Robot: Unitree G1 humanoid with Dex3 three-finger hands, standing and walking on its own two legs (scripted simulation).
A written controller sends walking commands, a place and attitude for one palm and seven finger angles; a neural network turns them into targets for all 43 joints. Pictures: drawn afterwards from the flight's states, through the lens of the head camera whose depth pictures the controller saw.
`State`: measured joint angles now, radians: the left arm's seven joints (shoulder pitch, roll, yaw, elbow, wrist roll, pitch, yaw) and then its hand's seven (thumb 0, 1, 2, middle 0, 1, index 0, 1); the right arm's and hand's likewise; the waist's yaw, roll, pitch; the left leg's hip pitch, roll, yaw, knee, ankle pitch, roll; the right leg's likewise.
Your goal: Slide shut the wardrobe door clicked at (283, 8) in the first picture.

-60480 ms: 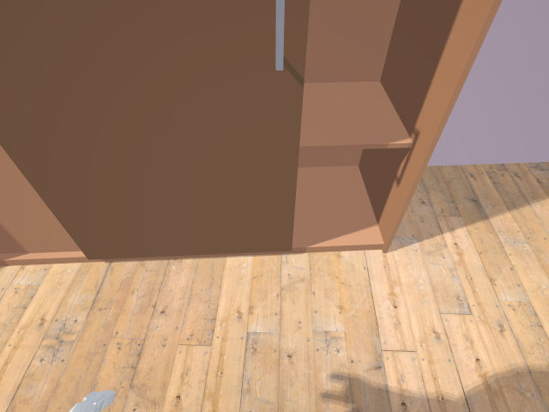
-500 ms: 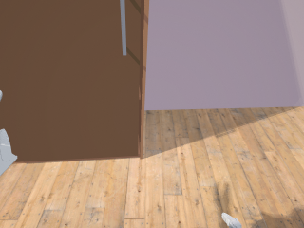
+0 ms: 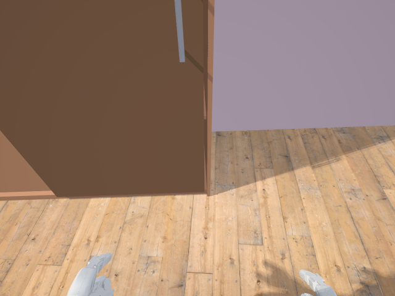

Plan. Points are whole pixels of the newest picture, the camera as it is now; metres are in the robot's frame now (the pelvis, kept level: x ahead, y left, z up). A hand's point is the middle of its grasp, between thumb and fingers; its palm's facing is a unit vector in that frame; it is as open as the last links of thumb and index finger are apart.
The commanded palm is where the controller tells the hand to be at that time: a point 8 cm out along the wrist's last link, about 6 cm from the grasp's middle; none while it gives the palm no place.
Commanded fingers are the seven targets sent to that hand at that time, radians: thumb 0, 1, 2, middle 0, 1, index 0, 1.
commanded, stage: let the arm hang, fingers relaxed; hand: left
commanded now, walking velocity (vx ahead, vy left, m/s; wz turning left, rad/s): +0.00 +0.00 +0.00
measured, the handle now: (179, 16) +0.77 +0.07 +0.25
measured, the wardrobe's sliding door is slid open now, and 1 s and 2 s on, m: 0.01 0.01 0.01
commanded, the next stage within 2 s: look to check the result in 0.88 s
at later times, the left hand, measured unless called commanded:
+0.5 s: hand out of the picture +0.01 +0.24 -0.15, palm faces -0.01 -0.95 -0.31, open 7.4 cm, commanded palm none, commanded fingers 0.00 0.90 0.90 -0.20 -0.30 -0.20 -0.30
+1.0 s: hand out of the picture +0.11 +0.24 -0.14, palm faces -0.05 -0.95 -0.31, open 7.4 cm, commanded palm none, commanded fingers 0.00 0.90 0.90 -0.20 -0.30 -0.20 -0.30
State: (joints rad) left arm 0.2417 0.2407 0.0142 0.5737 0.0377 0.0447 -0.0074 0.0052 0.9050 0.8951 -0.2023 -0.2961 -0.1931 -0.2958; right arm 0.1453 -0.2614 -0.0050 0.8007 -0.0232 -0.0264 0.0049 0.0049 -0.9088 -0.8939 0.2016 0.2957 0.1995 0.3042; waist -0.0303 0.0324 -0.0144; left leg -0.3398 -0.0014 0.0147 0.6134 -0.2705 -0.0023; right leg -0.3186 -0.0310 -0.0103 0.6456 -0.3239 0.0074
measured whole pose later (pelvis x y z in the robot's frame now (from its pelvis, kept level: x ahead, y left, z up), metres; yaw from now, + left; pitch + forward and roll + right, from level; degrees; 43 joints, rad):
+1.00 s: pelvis +0.02 +0.00 +0.02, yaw -1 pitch -1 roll +0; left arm 0.10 0.30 0.01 1.12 0.02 -0.01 0.00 0.00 0.90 0.89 -0.21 -0.30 -0.20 -0.30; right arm 0.11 -0.31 -0.01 1.10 -0.02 -0.01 -0.01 0.00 -0.91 -0.89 0.20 0.30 0.20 0.30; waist -0.01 0.01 0.05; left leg -0.18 0.01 0.03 0.37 -0.18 0.00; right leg -0.14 -0.01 0.00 0.36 -0.20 0.01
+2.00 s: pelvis +0.05 -0.01 +0.02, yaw -2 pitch -1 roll +0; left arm 0.10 0.32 0.01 1.13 0.01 -0.01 0.01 0.00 0.90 0.89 -0.21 -0.30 -0.20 -0.30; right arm 0.11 -0.32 -0.01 1.12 -0.02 0.00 -0.01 0.00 -0.91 -0.89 0.20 0.30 0.20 0.30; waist -0.02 0.01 0.05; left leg -0.10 0.05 0.03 0.32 -0.20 -0.03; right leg -0.07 0.02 0.00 0.30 -0.21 -0.01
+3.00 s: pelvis +0.04 -0.01 +0.02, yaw -2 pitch -1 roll +0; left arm 0.09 0.33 0.01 1.13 0.02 -0.01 0.00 0.00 0.90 0.89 -0.21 -0.30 -0.20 -0.30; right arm 0.10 -0.33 -0.01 1.12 -0.02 0.00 -0.01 0.00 -0.91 -0.89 0.20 0.30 0.20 0.30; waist -0.01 0.00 0.06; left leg -0.11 0.03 0.03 0.31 -0.18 -0.02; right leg -0.07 0.00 0.00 0.29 -0.19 0.00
